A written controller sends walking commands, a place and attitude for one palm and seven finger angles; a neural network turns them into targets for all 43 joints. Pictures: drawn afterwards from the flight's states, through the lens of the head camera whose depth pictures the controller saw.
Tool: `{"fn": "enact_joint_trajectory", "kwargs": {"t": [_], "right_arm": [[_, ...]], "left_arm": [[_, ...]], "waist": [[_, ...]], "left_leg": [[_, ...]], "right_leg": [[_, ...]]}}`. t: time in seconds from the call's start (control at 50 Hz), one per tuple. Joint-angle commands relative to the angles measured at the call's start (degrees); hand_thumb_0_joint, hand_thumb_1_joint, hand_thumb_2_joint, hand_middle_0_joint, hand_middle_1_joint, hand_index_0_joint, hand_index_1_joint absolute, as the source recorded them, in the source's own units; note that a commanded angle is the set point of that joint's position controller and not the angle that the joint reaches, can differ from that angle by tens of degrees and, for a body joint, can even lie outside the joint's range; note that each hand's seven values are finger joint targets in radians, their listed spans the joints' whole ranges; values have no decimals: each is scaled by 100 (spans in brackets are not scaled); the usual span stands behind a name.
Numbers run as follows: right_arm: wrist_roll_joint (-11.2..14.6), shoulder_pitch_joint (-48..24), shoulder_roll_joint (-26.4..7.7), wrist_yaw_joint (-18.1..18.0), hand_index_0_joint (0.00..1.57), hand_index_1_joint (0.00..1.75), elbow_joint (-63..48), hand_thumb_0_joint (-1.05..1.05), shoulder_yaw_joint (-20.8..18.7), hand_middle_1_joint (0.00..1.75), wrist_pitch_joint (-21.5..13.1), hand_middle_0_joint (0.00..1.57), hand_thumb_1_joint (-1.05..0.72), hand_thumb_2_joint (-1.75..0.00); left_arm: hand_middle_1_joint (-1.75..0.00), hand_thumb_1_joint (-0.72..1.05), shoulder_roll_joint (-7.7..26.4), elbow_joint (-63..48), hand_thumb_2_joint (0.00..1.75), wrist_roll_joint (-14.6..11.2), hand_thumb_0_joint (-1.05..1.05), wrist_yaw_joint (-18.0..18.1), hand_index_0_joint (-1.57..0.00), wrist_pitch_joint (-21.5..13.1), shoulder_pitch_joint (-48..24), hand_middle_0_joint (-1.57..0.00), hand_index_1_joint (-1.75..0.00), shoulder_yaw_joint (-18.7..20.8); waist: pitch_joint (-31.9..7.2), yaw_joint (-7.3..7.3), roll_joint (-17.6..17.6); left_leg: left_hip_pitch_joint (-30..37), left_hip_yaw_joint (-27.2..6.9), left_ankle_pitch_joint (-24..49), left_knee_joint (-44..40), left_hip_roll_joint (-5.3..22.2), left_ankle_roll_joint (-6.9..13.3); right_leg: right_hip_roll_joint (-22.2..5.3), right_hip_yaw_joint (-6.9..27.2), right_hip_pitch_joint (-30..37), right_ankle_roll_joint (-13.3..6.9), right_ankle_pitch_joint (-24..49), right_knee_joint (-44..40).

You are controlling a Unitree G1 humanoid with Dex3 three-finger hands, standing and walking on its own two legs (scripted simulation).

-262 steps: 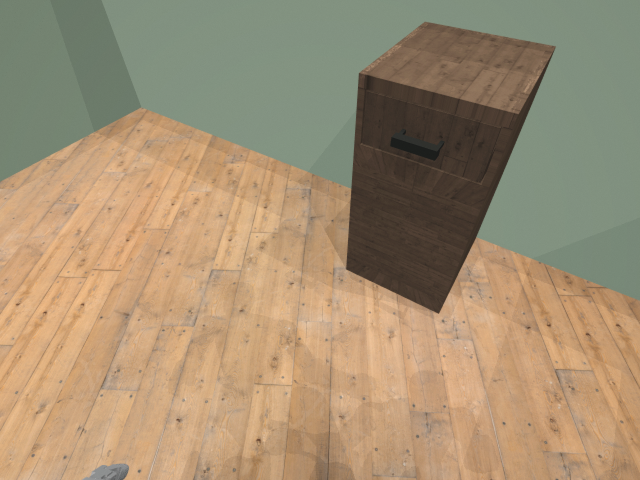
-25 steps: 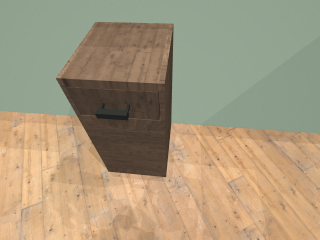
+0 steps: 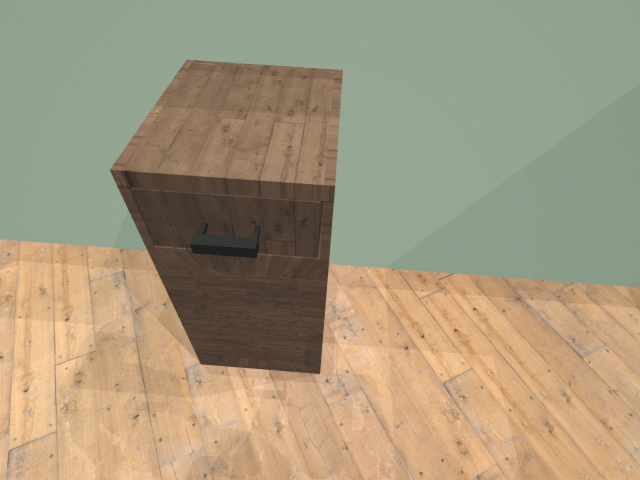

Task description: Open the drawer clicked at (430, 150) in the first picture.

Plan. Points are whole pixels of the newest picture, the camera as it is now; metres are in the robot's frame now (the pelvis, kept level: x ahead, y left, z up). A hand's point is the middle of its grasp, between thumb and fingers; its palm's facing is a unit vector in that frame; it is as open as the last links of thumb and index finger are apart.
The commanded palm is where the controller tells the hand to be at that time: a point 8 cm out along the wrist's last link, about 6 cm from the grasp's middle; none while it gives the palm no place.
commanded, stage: look again from close up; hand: left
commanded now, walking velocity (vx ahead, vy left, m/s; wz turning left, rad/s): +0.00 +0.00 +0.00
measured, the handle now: (227, 237) +0.54 +0.22 -0.09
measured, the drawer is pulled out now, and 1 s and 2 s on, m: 0.00 0.00 0.00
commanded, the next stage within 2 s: shuffle to correct the standing spot in 0.50 s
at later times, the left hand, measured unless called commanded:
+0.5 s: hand out of the picture -0.03 +0.17 -0.18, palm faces +0.05 -0.98 -0.20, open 7.3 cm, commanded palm none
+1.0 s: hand out of the picture -0.07 +0.15 -0.19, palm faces +0.10 -0.98 -0.15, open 7.4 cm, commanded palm none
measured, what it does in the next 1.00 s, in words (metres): stands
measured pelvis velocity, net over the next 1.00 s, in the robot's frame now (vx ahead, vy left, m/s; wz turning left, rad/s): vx -0.02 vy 0.00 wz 0.01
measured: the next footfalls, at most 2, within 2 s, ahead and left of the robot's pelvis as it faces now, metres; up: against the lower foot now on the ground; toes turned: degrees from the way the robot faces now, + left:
none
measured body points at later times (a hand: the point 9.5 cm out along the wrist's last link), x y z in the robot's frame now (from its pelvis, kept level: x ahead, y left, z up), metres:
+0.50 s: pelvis -0.04 -0.01 -0.01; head -0.05 -0.01 +0.44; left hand -0.03 +0.22 -0.16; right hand -0.04 -0.22 -0.17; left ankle -0.06 +0.11 -0.74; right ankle -0.02 -0.14 -0.74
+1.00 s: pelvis -0.02 +0.00 -0.01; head -0.02 +0.00 +0.44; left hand -0.07 +0.21 -0.17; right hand -0.08 -0.22 -0.17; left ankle -0.06 +0.11 -0.74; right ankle -0.02 -0.13 -0.74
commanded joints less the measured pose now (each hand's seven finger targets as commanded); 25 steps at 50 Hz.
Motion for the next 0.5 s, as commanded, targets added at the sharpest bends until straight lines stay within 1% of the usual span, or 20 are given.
{"fn": "enact_joint_trajectory", "kwargs": {"t": [0.0,0.02,0.04,0.06,0.08,0.1,0.12,0.14,0.16,0.18,0.2,0.22,0.24,0.28,0.3,0.36,0.4,0.44,0.46,0.48], "right_arm": [[0,473,-522,-23,20,30,-81,0,-91,30,-98,20,-90,-90],[90,99,-783,79,20,30,-486,0,-124,30,-165,20,-90,-90],[59,146,-687,133,20,30,-609,0,-56,30,-112,20,-90,-90],[-22,593,-470,113,20,30,-615,0,-71,30,-136,20,-90,-90],[-16,699,-501,88,20,30,-584,0,-74,30,-150,20,-90,-90],[-9,769,-568,66,20,30,-581,0,-88,30,-151,20,-90,-90],[-15,752,-606,50,20,30,-587,0,-95,30,-149,20,-90,-90],[-20,787,-636,47,20,30,-605,0,-82,30,-129,20,-90,-90],[-28,727,-610,40,20,30,-608,0,-78,30,-118,20,-90,-90],[-21,695,-595,37,20,30,-622,0,-79,30,-105,20,-90,-90],[-15,696,-575,39,20,30,-623,0,-72,30,-93,20,-90,-90],[-11,697,-564,47,20,30,-612,0,-74,30,-88,20,-90,-90],[-11,720,-559,54,20,30,-599,0,-66,30,-81,20,-90,-90],[-5,663,-514,71,20,30,-590,0,-65,30,-67,20,-90,-90],[-3,680,-502,80,20,30,-586,0,-64,30,-65,20,-90,-90],[-10,712,-486,100,20,30,-532,0,-55,30,-52,20,-90,-90],[-13,710,-470,107,20,30,-525,0,-52,30,-48,20,-90,-90],[-11,778,-440,111,20,30,-491,0,-60,30,-40,20,-90,-90],[-13,807,-446,111,20,30,-478,0,-55,30,-45,20,-90,-90],[-14,797,-442,111,20,30,-464,0,-52,30,-48,20,-90,-90]], "left_arm": [[-30,90,438,-106,90,3,0,31,-20,-49,393,-20,-30,53],[-30,90,665,-35,90,73,0,293,-20,-213,682,-20,-30,-5],[-30,90,850,-91,90,52,0,210,-20,-296,619,-20,-30,3],[-30,90,675,-264,90,44,0,191,-20,-293,616,-20,-30,-18],[-30,90,660,-326,90,17,0,152,-20,-276,507,-20,-30,-35],[-30,90,625,-387,90,5,0,132,-20,-235,451,-20,-30,-18],[-30,90,574,-420,90,0,0,124,-20,-203,441,-20,-30,-19],[-30,90,550,-454,90,12,0,118,-20,-149,406,-20,-30,-28],[-30,90,502,-469,90,10,0,107,-20,-120,413,-20,-30,-31],[-30,90,500,-485,90,10,0,100,-20,-108,427,-20,-30,-31],[-30,90,502,-493,90,6,0,92,-20,-101,413,-20,-30,-24],[-30,90,517,-516,90,4,0,86,-20,-95,401,-20,-30,-25],[-30,90,531,-520,90,10,0,77,-20,-84,398,-20,-30,-19],[-30,90,537,-562,90,6,0,64,-20,-73,407,-20,-30,-12],[-30,90,554,-572,90,5,0,57,-20,-71,401,-20,-30,-9],[-30,90,539,-603,90,9,0,46,-20,-56,421,-20,-30,-7],[-30,90,539,-614,90,10,0,38,-20,-64,478,-20,-30,-1],[-30,90,529,-618,90,15,0,36,-20,-73,495,-20,-30,5],[-30,90,508,-622,90,15,0,32,-20,-77,511,-20,-30,8],[-30,90,498,-618,90,14,0,30,-20,-80,546,-20,-30,5]], "waist": [[158,-33,172],[437,22,306],[316,-112,111],[-325,-180,99],[-788,-202,111],[-853,-198,156],[-745,-162,201],[-480,-157,299],[-231,-124,332],[-32,-122,282],[110,-129,155],[194,-126,73],[273,-130,107],[434,-106,3],[478,-111,-70],[647,-102,104],[632,-83,99],[611,-109,-22],[579,-107,2],[581,-96,102]], "left_leg": [[-233,-410,2206,-371,626,88],[-770,-285,3130,719,707,-73],[-819,-204,2498,544,552,-65],[-713,-313,1970,564,436,12],[-516,-379,2229,579,467,79],[-450,-438,2647,584,556,105],[-407,-453,2977,623,611,127],[-518,-481,2991,579,656,146],[-610,-467,2910,529,658,160],[-720,-469,2657,483,632,161],[-818,-471,2323,398,611,155],[-876,-482,2010,327,579,152],[-947,-496,1773,253,573,159],[-1077,-492,1124,126,510,157],[-1116,-488,876,66,486,153],[-1260,-549,393,-128,462,159],[-1271,-538,207,-162,427,160],[-1234,-535,127,-183,414,151],[-1222,-533,109,-199,421,153],[-1205,-528,73,-220,419,153]], "right_leg": [[-329,225,120,-228,1505,-217],[-553,517,-176,-249,2937,67],[-614,240,29,-320,3310,273],[-564,334,330,-378,3208,580],[-513,283,496,-384,3118,704],[-437,179,457,-388,2634,743],[-376,130,317,-384,2271,734],[-293,100,155,-379,1667,702],[-271,98,36,-371,1464,641],[-272,128,-43,-366,1370,576],[-276,154,-82,-364,1343,523],[-280,184,-94,-354,1304,484],[-259,191,-113,-352,1140,444],[-276,258,-167,-343,900,282],[-278,279,-190,-339,775,226],[-236,293,-281,-338,321,93],[-248,344,-288,-346,201,-4],[-245,359,-322,-347,74,-80],[-241,375,-328,-349,55,-93],[-254,375,-348,-351,40,-119]]}}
